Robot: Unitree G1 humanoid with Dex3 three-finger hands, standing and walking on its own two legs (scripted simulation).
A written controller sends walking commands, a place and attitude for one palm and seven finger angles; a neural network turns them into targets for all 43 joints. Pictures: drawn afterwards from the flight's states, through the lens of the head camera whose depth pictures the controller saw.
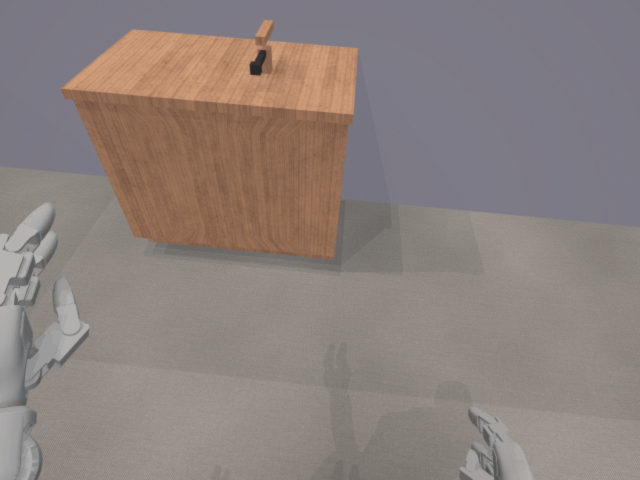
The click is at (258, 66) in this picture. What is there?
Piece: tap's lever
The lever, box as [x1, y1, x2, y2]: [250, 61, 261, 75]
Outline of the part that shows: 251,61 250,74 259,75 261,72 260,62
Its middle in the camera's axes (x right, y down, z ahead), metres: -0.18 -0.47 +1.08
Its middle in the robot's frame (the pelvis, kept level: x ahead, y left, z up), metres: +1.12 +0.25 +0.01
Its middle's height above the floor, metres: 0.78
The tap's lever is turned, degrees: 0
